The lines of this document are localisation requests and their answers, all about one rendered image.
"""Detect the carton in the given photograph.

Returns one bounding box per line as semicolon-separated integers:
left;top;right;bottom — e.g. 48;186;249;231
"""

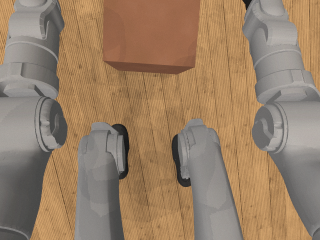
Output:
102;0;201;75

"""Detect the right robot foot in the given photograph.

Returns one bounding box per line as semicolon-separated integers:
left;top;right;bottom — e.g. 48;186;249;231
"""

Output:
172;134;191;187

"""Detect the robot left shin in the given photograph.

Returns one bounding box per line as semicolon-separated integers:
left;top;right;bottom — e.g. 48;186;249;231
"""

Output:
77;122;123;173

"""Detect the robot right forearm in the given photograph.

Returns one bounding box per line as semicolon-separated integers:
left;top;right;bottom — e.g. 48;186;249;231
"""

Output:
242;0;320;105

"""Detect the robot right hand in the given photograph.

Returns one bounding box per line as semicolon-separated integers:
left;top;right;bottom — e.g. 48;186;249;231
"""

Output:
242;0;252;10

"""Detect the left robot upper arm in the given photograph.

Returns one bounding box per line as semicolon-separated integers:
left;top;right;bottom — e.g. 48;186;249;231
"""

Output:
0;96;68;240

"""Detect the robot left forearm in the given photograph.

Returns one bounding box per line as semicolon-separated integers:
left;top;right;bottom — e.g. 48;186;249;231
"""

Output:
0;0;65;99

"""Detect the right robot upper arm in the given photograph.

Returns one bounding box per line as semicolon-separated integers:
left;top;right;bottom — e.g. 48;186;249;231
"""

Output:
251;101;320;240

